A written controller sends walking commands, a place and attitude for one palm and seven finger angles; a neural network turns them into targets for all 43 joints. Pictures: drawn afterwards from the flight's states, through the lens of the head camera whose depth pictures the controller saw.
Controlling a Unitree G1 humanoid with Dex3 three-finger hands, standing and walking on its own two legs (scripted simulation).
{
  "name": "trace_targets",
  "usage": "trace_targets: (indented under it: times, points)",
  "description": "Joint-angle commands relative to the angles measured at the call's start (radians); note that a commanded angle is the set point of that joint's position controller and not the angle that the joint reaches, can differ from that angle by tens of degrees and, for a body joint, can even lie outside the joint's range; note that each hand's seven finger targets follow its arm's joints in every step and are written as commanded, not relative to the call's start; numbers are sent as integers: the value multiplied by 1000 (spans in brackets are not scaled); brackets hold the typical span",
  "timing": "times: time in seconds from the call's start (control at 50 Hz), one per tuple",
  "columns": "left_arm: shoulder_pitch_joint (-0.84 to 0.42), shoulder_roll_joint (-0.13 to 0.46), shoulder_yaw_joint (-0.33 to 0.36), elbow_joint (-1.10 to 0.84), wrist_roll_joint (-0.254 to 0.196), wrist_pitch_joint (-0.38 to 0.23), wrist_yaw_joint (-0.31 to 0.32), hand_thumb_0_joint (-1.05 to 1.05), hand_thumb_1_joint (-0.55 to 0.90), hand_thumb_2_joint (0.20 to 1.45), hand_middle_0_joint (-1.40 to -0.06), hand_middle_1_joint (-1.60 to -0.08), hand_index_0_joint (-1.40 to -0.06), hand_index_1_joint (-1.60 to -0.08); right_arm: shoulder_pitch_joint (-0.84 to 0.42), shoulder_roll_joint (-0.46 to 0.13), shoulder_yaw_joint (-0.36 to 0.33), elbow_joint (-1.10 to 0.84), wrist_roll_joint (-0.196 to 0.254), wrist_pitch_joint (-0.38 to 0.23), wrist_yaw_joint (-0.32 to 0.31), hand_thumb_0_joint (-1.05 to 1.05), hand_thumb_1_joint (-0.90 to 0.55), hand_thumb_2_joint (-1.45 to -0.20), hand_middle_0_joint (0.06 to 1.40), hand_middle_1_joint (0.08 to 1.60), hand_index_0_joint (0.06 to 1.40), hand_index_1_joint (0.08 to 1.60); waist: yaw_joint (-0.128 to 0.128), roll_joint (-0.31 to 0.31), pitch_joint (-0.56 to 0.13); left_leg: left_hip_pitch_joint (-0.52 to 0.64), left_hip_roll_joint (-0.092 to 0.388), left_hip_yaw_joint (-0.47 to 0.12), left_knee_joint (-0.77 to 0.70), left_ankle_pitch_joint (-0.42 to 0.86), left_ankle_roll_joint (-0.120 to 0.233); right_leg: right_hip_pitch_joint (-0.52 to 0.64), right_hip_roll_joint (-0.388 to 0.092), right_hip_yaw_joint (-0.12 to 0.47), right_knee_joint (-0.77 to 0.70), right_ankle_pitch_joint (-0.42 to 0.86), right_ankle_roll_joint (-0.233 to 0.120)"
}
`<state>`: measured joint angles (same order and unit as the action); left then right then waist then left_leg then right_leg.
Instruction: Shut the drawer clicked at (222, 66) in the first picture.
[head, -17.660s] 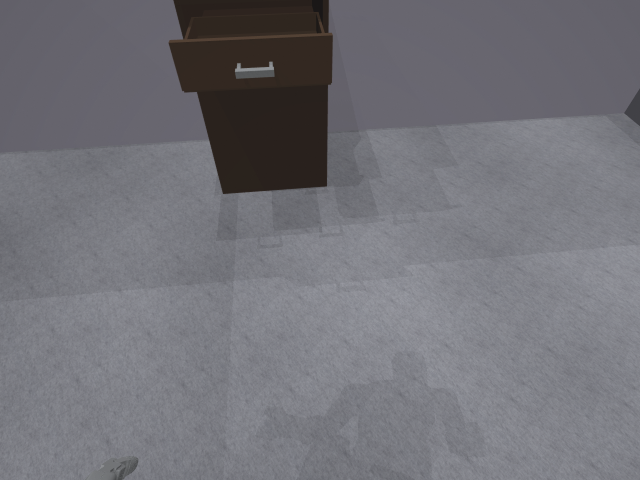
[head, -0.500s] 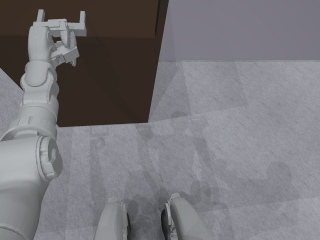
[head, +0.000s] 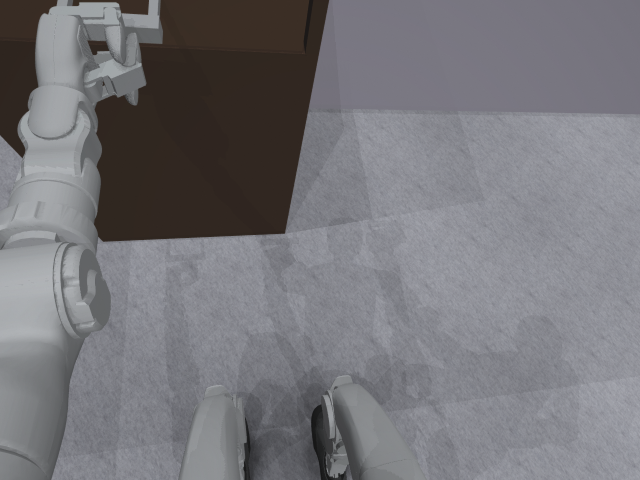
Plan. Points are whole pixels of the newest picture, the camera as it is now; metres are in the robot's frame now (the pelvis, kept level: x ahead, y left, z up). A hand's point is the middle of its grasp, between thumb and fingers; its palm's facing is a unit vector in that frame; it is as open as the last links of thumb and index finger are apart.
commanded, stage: pull the fist back off the drawer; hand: left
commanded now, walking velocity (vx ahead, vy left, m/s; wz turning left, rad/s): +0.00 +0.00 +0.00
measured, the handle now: (109, 12) +0.64 +0.17 +0.09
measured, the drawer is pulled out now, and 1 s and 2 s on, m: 0.00 0.00 0.00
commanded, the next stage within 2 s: draw the hand back to the body in 0.42 s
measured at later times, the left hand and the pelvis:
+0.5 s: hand (132, 73) +0.56 +0.15 +0.08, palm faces +0.00 -1.00 -0.04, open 3.2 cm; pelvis +0.04 +0.00 +0.02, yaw -1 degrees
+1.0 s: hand (56, 136) +0.42 +0.17 +0.16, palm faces -0.01 -1.00 -0.05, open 3.3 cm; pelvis +0.08 -0.01 +0.08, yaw +1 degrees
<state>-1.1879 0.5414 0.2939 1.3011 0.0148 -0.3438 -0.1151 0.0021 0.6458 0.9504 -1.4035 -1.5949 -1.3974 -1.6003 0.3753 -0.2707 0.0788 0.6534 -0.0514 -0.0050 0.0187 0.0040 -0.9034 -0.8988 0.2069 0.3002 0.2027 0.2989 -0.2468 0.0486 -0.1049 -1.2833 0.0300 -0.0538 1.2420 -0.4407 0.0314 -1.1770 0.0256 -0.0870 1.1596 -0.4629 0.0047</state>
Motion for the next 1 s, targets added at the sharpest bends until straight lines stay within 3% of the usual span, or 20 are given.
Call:
trace_targets:
  times: [0.0, 0.06, 0.08, 0.16, 0.26, 0.3, 0.32, 0.48, 0.5, 0.56, 0.58, 0.62, 0.64, 0.68, 0.7, 0.78, 0.82, 0.86, 0.92, 0.98]
  points:
    - [-579, 142, 9, -252, -16, -54, 25, 0, 900, 900, -1400, -1600, -1400, -1600, 199, -197, -70, -38, 2, -1, -8, 0, -900, -900, 200, 300, 200, 300, -75, 181, -507, 547, 6, -76, -174, 17, 4, 50, 28, 32, -172, 13, -32]
    - [-545, 131, 17, -273, -25, -54, 24, 0, 900, 900, -1400, -1600, -1400, -1600, 199, -199, -74, -41, 1, 1, -3, 0, -900, -900, 200, 300, 200, 300, -63, 186, -516, 578, 10, -87, -184, 27, 1, 38, 27, 24, -164, 27, -33]
    - [-526, 166, 47, -278, -25, -55, 26, 0, 900, 900, -1400, -1600, -1400, -1600, 202, -202, -76, -43, 1, 4, -3, 0, -900, -900, 200, 300, 200, 300, -50, 168, -529, 573, 10, -84, -183, 32, 1, 58, 28, 27, -166, 26, -33]
    - [-431, 126, 39, -314, -37, -58, 20, 0, 900, 900, -1400, -1600, -1400, -1600, 196, -194, -82, -59, 6, 15, 3, 0, -900, -900, 200, 300, 200, 300, -23, 173, -548, 625, 11, -75, -194, 98, -5, 87, 29, 22, -172, 62, -35]
    - [-291, 155, 91, -367, -52, -71, 19, 0, 900, 900, -1400, -1600, -1400, -1600, 190, -185, -87, -78, 12, 33, 7, 0, -900, -900, 200, 300, 200, 300, 25, 130, -567, 618, 7, -39, -199, 191, -4, 199, 34, 30, -188, 120, -34]
    - [-220, 134, 88, -402, -60, -79, 17, 0, 900, 900, -1400, -1600, -1400, -1600, 183, -176, -91, -93, 16, 40, 10, 0, -900, -900, 200, 300, 200, 300, 41, 97, -563, 608, 4, -21, -206, 229, -1, 262, 36, 35, -198, 160, -32]
    - [-201, 142, 95, -424, -60, -90, 16, 0, 900, 900, -1400, -1600, -1400, -1600, 181, -176, -93, -96, 17, 43, 11, 0, -900, -900, 200, 300, 200, 300, 49, 120, -574, 638, 5, -19, -206, 265, -3, 264, 37, 36, -194, 188, -34]
    - [-106, 19, 31, -441, -87, -117, 0, 0, 900, 900, -1400, -1600, -1400, -1600, 170, -158, -109, -86, 26, 64, 15, 0, -900, -900, 200, 300, 200, 300, 39, 76, -499, 668, 1, 3, -209, 374, -5, 300, 40, 40, -208, 314, -28]
    - [-107, 26, 33, -445, -88, -119, -3, 0, 900, 900, -1400, -1600, -1400, -1600, 171, -159, -111, -81, 28, 67, 15, 0, -900, -900, 200, 300, 200, 300, 39, 62, -488, 666, 2, 2, -212, 372, -6, 305, 38, 38, -209, 317, -28]
    - [87, 77, 85, -632, -115, -116, -17, 0, 900, 900, -1400, -1600, -1400, -1600, 148, -159, -120, -136, 43, 76, 17, 0, -900, -900, 200, 300, 200, 300, 128, 126, -646, 799, -4, 19, -245, 544, -13, 454, 38, 48, -221, 458, -35]
    - [148, 75, 84, -712, -127, -109, -22, 0, 900, 900, -1400, -1600, -1400, -1600, 138, -152, -122, -155, 50, 76, 18, 0, -900, -900, 200, 300, 200, 300, 144, 132, -680, 838, -5, 22, -259, 601, -13, 509, 38, 49, -232, 512, -33]
    - [298, 12, 34, -833, -152, -83, -32, 0, 900, 900, -1400, -1600, -1400, -1600, 123, -139, -124, -183, 65, 70, 20, 0, -900, -900, 200, 300, 200, 300, 161, 140, -685, 904, -1, 20, -280, 709, -13, 557, 39, 45, -253, 583, -32]
    - [344, -24, 12, -893, -168, -66, -36, 0, 900, 900, -1400, -1600, -1400, -1600, 106, -130, -125, -190, 73, 67, 21, 0, -900, -900, 200, 300, 200, 300, 158, 129, -653, 914, 2, 26, -295, 717, -12, 570, 38, 42, -275, 602, -26]
    - [450, -21, 21, -978, -197, -31, -36, 0, 900, 900, -1400, -1600, -1400, -1600, 87, -132, -130, -201, 84, 59, 15, 0, -900, -900, 200, 300, 200, 300, 163, 39, -604, 876, 0, 39, -326, 684, -2, 657, 35, 47, -307, 658, -18]
    - [501, -44, 6, -995, -210, -15, -35, 0, 900, 900, -1400, -1600, -1400, -1600, 73, -128, -128, -206, 89, 54, 11, 0, -900, -900, 200, 300, 200, 300, 161, -4, -543, 844, -4, 47, -346, 647, 2, 689, 33, 47, -323, 669, -15]
    - [581, -114, -52, -1031, -224, 25, -29, 0, 900, 900, -1400, -1600, -1400, -1600, 24, -125, -119, -204, 101, 31, -5, 0, -900, -900, 200, 300, 200, 300, 139, -21, -344, 827, -8, 58, -412, 511, 3, 668, 31, 38, -381, 574, -10]
    - [601, -106, -60, -1095, -222, 27, -36, 0, 900, 900, -1400, -1600, -1400, -1600, -3, -128, -118, -212, 102, 19, -13, 0, -900, -900, 200, 300, 200, 300, 149, 46, -319, 867, -10, 56, -429, 508, 1, 665, 29, 42, -394, 534, -18]
    - [646, -114, -74, -1148, -223, 29, -49, 0, 900, 900, -1400, -1600, -1400, -1600, -22, -120, -116, -214, 102, 7, -19, 0, -900, -900, 200, 300, 200, 300, 157, 85, -337, 940, -5, 46, -438, 577, -3, 674, 24, 40, -403, 551, -18]
    - [723, -109, -76, -1228, -248, 44, -81, 0, 900, 900, -1400, -1600, -1400, -1600, -58, -119, -110, -235, 103, -17, -26, 0, -900, -900, 200, 300, 200, 300, 171, 43, -359, 979, -5, 38, -458, 591, -1, 732, 21, 38, -419, 572, -19]
    - [805, -93, -45, -1271, -276, 72, -104, 0, 900, 900, -1400, -1600, -1400, -1600, -115, -114, -99, -254, 108, -37, -36, 0, -900, -900, 200, 300, 200, 300, 193, 23, -317, 964, -14, 45, -497, 507, -2, 780, 15, 36, -447, 553, -19]
